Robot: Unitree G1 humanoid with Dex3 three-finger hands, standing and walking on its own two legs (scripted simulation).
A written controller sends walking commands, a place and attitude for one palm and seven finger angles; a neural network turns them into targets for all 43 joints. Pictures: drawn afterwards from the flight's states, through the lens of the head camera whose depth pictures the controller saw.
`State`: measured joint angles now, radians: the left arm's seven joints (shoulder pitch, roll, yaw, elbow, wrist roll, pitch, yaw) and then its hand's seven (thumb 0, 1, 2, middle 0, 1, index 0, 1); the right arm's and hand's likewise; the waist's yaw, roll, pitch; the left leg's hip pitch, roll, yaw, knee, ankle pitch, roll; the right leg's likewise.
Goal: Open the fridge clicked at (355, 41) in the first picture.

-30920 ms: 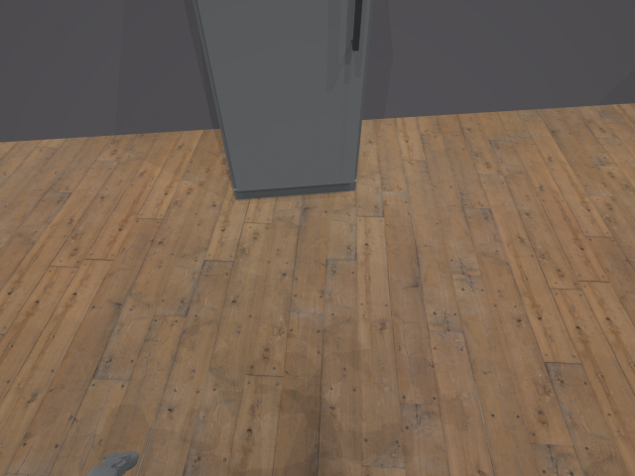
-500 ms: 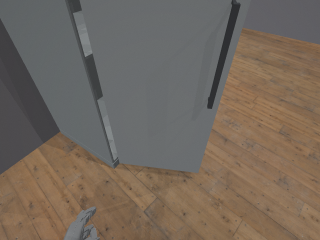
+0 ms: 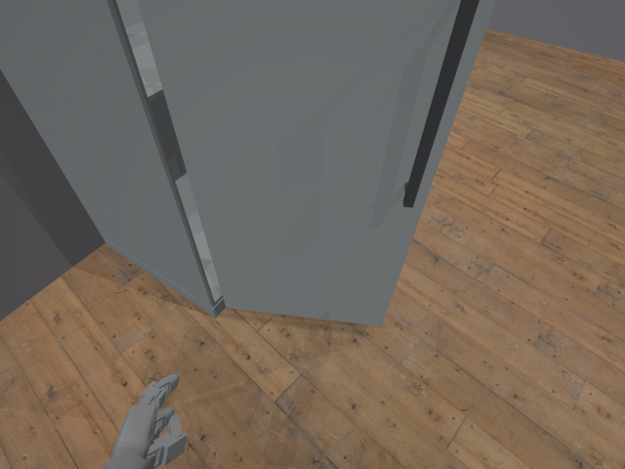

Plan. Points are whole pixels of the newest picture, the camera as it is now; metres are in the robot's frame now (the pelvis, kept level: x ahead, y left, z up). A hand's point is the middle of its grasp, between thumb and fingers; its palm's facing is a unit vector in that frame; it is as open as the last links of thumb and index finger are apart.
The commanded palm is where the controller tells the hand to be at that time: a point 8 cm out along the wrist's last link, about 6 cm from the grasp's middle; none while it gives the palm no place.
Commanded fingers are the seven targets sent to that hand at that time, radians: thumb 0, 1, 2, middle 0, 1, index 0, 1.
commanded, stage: stop stepping back and stand still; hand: right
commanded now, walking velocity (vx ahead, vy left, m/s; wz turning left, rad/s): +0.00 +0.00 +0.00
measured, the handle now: (431, 114) +0.64 -0.15 +0.13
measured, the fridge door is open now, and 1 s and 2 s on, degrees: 64 64 64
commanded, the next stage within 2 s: let the arm hang, fingers relaxed in 0.06 s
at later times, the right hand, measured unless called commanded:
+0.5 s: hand out of the picture +0.02 -0.18 -0.18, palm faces +0.01 +0.99 -0.16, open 7.2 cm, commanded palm none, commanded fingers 0.00 -0.90 -0.90 0.20 0.30 0.20 0.30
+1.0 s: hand out of the picture +0.04 -0.25 -0.16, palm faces +0.03 +0.95 -0.30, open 7.4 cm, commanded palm none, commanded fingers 0.00 -0.90 -0.90 0.20 0.30 0.20 0.30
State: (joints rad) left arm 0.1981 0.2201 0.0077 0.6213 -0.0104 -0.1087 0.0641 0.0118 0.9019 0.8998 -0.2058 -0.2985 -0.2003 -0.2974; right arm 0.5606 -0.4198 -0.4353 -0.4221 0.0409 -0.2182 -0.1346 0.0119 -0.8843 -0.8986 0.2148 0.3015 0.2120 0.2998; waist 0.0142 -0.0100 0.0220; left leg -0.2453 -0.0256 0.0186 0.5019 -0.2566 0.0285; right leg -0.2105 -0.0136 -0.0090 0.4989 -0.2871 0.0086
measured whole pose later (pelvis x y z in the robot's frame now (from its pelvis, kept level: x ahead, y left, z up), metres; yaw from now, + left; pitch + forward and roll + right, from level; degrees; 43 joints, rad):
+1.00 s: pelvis -0.02 -0.02 +0.00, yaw -2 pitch -1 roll +0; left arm 0.22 0.25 0.02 1.08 0.02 0.00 0.02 0.00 0.90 0.90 -0.21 -0.30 -0.20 -0.30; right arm 0.15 -0.27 -0.03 1.10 -0.01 0.00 0.00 0.01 -0.91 -0.90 0.20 0.30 0.20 0.30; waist 0.01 -0.02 0.04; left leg -0.23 0.00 0.04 0.43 -0.19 0.01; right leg -0.21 0.02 0.01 0.45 -0.23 -0.02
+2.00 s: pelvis +0.01 +0.01 +0.01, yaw -1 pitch -1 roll +0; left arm 0.12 0.32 0.01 1.11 0.01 0.01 0.02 0.00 0.90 0.90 -0.21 -0.30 -0.20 -0.30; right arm 0.08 -0.30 -0.02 1.12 -0.01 -0.01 0.00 0.01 -0.90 -0.90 0.20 0.30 0.20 0.30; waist 0.02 -0.01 0.05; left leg -0.11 -0.04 0.03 0.31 -0.18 0.04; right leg -0.09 -0.02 0.01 0.32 -0.21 0.02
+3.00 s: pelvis +0.01 +0.00 +0.01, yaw -1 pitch -1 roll +0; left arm 0.12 0.31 0.01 1.12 0.01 0.00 0.02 0.00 0.90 0.90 -0.21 -0.30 -0.20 -0.30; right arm 0.10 -0.31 -0.02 1.13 -0.01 -0.01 0.00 0.01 -0.90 -0.90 0.20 0.30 0.20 0.30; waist 0.01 0.00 0.06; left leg -0.11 -0.02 0.03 0.30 -0.17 0.03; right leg -0.08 -0.01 0.00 0.30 -0.20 0.01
